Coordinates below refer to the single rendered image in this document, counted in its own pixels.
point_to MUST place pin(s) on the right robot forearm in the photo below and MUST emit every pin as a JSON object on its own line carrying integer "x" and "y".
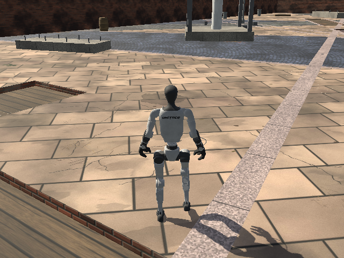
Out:
{"x": 198, "y": 142}

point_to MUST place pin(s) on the left robot forearm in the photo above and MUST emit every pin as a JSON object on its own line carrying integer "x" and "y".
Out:
{"x": 144, "y": 141}

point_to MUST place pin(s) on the left robot hand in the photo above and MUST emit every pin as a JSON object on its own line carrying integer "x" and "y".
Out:
{"x": 147, "y": 149}

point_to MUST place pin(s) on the robot left upper arm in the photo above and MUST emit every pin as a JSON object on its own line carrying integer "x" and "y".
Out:
{"x": 151, "y": 122}

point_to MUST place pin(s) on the robot left shin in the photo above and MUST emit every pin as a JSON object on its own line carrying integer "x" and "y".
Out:
{"x": 159, "y": 197}

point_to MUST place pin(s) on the robot head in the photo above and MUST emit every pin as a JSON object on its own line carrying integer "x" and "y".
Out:
{"x": 170, "y": 92}

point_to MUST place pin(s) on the right robot hand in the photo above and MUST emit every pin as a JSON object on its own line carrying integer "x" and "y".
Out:
{"x": 203, "y": 153}

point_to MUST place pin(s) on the robot right upper arm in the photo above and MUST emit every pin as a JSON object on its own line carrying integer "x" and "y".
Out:
{"x": 191, "y": 122}

